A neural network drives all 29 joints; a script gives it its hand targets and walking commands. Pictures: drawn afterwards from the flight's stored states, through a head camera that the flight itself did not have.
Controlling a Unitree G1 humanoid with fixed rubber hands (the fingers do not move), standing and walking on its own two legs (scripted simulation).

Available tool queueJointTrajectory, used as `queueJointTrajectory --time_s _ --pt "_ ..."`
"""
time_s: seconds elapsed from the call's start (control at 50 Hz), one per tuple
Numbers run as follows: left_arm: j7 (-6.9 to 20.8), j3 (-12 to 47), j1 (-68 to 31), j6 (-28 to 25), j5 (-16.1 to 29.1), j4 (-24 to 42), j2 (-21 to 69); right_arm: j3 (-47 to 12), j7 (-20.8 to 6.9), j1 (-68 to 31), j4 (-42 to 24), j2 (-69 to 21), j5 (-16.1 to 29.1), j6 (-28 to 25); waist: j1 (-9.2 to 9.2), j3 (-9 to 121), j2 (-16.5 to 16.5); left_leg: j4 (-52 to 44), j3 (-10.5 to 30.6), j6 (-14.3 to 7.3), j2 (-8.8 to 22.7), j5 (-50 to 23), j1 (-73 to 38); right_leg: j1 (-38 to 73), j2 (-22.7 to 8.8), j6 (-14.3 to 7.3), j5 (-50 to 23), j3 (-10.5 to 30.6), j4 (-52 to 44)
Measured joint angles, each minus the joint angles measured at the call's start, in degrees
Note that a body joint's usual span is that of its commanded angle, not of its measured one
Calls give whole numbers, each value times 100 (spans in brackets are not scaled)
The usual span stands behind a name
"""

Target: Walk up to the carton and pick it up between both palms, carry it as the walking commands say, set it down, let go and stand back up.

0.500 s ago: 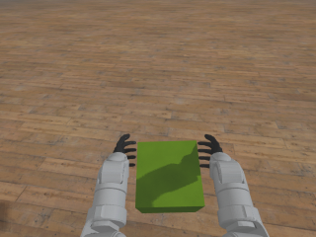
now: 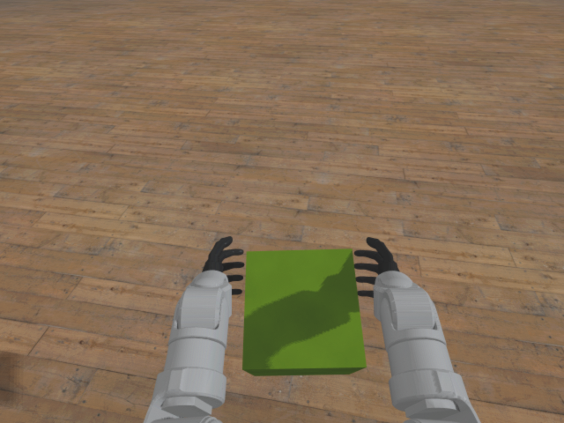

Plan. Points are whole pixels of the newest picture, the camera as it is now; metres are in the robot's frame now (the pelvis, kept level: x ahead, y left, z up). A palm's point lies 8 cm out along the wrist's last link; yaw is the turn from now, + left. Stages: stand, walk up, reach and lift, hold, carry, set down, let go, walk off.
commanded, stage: carry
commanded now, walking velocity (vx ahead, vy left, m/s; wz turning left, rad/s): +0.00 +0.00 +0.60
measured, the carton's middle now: (300, 316) +0.31 +0.00 -0.04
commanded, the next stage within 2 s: none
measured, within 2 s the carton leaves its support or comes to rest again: neither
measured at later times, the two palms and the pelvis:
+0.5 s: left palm (170, 252) +0.32 +0.19 +0.11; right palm (333, 231) +0.36 -0.05 +0.11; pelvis -0.05 +0.00 -0.01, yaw +15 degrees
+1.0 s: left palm (94, 345) +0.19 +0.25 +0.09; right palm (272, 273) +0.30 +0.04 +0.08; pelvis -0.08 -0.03 -0.01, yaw +33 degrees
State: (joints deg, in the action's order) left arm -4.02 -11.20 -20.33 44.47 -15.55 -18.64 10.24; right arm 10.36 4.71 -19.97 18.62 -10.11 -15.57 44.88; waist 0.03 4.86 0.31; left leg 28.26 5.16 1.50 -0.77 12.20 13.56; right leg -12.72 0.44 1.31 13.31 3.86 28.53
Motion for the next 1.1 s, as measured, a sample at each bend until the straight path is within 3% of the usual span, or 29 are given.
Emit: queueJointTrajectory --time_s 0.08,0.12,0.16,0.2,0.26,0.32,0.34,0.38,0.42,0.46,0.52,0.56,0.62,0.68,0.74,0.8,0.84,0.9,0.96,1.02,1.06,1.1 --pt "-340 229 -125 198 317 455 40 -109 443 2 -562 35 310 200 -14 107 -47 604 113 -1 -41 181 765 -652 2 9 159 -121 456" --pt "-810 358 -318 380 551 640 63 -178 824 -165 -778 92 614 402 -26 12 -44 891 115 -50 -97 260 1044 -911 -41 28 273 -164 753" --pt "-1491 451 -638 623 809 697 40 -219 1102 -517 -793 168 898 646 -37 -109 -3 1092 110 -73 -187 298 1254 -1144 -118 63 379 -166 1040" --pt "-1752 385 -1064 916 1003 581 -60 -176 1260 -975 -594 262 1049 904 -24 -188 4 1191 116 -79 -257 289 1430 -1356 -182 85 542 -179 1263" --pt "-1674 193 -1771 1367 1203 242 -316 -99 1346 -1670 -330 406 1116 1423 35 -360 -190 1125 263 -48 -207 144 1592 -1471 -72 80 990 -284 1292" --pt "-1593 35 -2364 1787 1240 129 -431 15 1253 -2189 -353 520 1042 1922 99 -525 -399 988 498 29 -160 -49 1686 -1369 0 2 207 -484 773" --pt "-1626 -10 -2528 1908 1215 141 -415 63 1207 -2303 -405 555 1017 2049 115 -534 -359 1182 432 10 -185 214 1815 -1398 -70 -39 -182 -540 712" --pt "-1746 -85 -2765 2082 1117 185 -307 157 1108 -2473 -477 634 976 2219 20 -561 -230 1981 -112 6 -139 1052 2158 -1456 -302 -59 -50 -684 818" --pt "-1824 -183 -2881 2254 978 287 -196 201 1109 -2638 -487 685 991 2386 -118 -606 -129 2338 -577 26 -35 1282 2236 -1423 -543 -27 94 -820 793" --pt "-1806 -328 -2992 2399 840 362 -133 231 1208 -2843 -441 698 1029 2538 -242 -636 -46 2076 -846 53 27 1219 2039 -1417 -757 32 115 -917 785" --pt "-1586 -517 -3092 2519 598 401 -106 310 1311 -3117 -291 661 1010 2660 -383 -592 1 942 -1069 71 30 718 1370 -1519 -1018 150 245 -1032 1042" --pt "-1394 -570 -3053 2540 507 467 -168 350 1400 -3196 -246 557 972 2658 -427 -606 88 746 -1079 -192 -99 26 1340 -1663 -1151 278 536 -1006 1475" --pt "-1182 -624 -2792 2547 543 586 -299 359 1643 -3082 -281 234 869 2631 -277 -672 48 871 -950 -421 -78 186 1440 -2029 -757 294 1577 -696 2681" --pt "-1371 -622 -2687 2607 805 692 -354 403 1823 -2899 -522 2 784 2683 -50 -813 59 694 -765 -387 -98 51 1434 -2175 -518 265 1506 -647 3135" --pt "-1606 -559 -2762 2592 1004 823 -342 505 1648 -2829 -810 -55 643 2652 147 -937 47 645 -529 -320 -157 -110 1546 -2001 -381 271 1245 -633 2583" --pt "-1661 -527 -2743 2532 1047 1065 -244 569 1347 -2673 -1182 -85 475 2587 261 -968 -42 771 -276 -228 -220 -160 1735 -1480 -242 207 910 -641 1388" --pt "-1664 -520 -2665 2439 999 1191 -99 553 1235 -2519 -1407 -55 438 2552 288 -1031 -284 1071 -166 -196 -140 -73 1874 -1312 -139 -112 413 -837 1021" --pt "-1784 -451 -2466 2368 865 1289 172 509 1171 -2147 -1661 1 502 2551 89 -1035 -193 2207 -661 -174 -135 1211 2167 -1261 -395 -276 464 -1068 999" --pt "-1812 -454 -2298 2345 737 1434 331 423 1421 -2025 -1761 40 751 2588 -151 -1036 -90 2479 -961 -97 -53 1399 2072 -1174 -637 -221 376 -1232 822" --pt "-1632 -488 -2350 2310 590 1385 304 378 1597 -2217 -1610 131 914 2596 -340 -967 -45 1905 -1061 -27 36 1388 1678 -1230 -813 -146 335 -1359 849" --pt "-1472 -513 -2389 2293 490 1329 257 368 1610 -2394 -1440 202 960 2600 -431 -884 -49 1095 -1126 -2 72 1003 1234 -1314 -914 -77 387 -1436 1003" --pt "-1335 -520 -2401 2283 444 1288 159 363 1609 -2558 -1239 218 963 2564 -462 -836 37 744 -1165 -206 -21 226 1124 -1450 -1064 36 488 -1415 1306"
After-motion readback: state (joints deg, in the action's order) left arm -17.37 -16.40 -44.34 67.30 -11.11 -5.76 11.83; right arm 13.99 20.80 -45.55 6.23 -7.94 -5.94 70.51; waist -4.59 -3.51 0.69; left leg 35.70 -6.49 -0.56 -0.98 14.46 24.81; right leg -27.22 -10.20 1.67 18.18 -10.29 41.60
